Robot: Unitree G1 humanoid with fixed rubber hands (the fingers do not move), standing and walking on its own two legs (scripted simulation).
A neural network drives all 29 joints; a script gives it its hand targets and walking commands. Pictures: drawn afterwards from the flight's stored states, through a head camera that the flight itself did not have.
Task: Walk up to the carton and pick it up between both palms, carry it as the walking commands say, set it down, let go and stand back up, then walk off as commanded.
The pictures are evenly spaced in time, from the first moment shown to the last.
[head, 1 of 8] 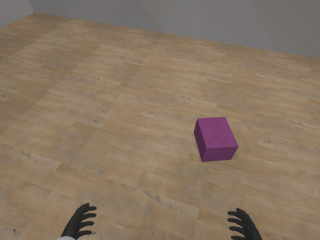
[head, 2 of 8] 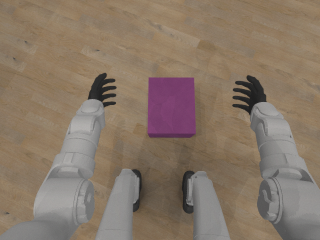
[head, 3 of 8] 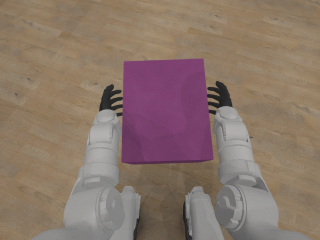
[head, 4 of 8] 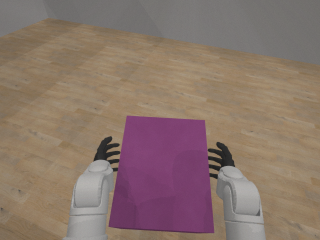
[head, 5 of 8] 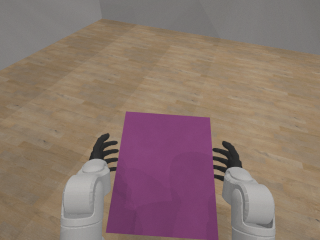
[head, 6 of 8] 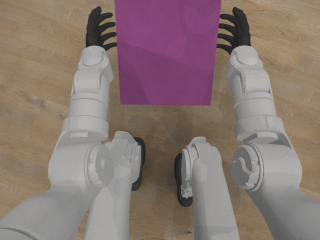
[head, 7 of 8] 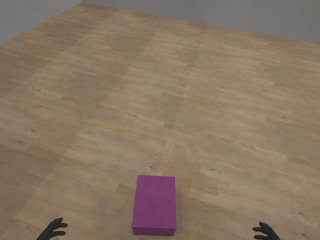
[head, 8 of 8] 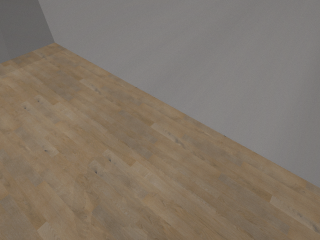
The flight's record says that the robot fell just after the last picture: no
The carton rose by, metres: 0.70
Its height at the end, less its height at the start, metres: +0.00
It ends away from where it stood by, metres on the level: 1.49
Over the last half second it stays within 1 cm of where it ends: yes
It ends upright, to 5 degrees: yes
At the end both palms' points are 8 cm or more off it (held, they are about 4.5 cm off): yes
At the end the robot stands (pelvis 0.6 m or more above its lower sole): yes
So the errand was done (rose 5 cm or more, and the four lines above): yes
